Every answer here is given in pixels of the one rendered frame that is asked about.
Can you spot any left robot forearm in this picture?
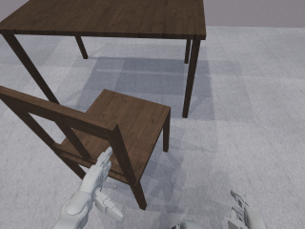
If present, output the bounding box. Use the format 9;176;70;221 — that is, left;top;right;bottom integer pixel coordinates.
51;191;93;229

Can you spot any chair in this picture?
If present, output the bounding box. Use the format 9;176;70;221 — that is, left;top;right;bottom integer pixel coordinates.
0;85;171;211

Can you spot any left robot hand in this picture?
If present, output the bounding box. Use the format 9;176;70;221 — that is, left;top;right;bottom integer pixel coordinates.
78;147;124;221

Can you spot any right robot shin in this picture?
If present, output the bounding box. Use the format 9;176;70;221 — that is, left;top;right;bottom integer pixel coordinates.
179;218;192;223

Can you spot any right robot hand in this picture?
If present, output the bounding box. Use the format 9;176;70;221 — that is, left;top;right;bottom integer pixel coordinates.
228;189;267;229

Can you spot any table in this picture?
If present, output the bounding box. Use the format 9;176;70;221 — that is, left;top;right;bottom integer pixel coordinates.
0;0;207;118

